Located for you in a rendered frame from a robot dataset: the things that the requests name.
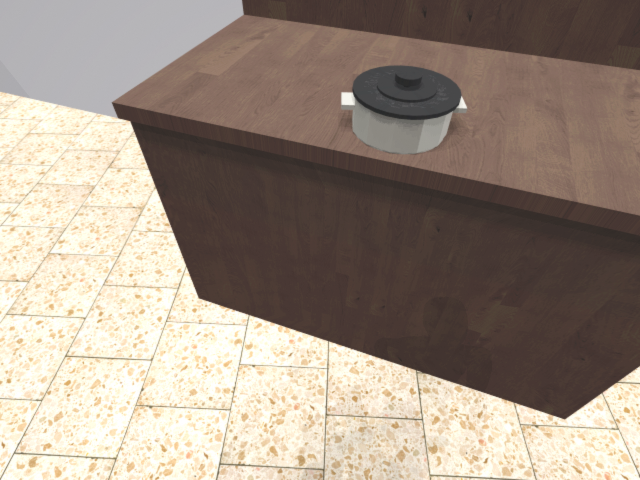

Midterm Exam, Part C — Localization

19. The knob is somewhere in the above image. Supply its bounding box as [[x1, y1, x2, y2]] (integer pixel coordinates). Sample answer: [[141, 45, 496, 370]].
[[395, 68, 422, 86]]

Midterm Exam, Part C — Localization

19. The table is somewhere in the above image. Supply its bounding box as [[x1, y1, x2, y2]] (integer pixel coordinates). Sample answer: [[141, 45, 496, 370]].
[[112, 0, 640, 419]]

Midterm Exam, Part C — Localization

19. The lid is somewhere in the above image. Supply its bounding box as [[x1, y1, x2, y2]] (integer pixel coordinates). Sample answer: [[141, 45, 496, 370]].
[[352, 65, 462, 120]]

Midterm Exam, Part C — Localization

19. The pot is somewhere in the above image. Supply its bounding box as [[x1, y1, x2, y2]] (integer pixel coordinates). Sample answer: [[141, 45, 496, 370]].
[[341, 92, 467, 154]]

